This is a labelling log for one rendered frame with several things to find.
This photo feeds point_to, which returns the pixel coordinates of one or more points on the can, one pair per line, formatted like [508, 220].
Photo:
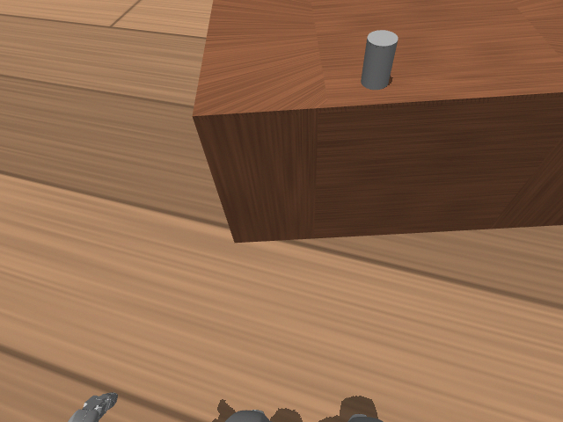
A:
[379, 55]

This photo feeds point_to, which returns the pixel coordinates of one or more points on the left robot hand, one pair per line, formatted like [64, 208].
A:
[95, 408]

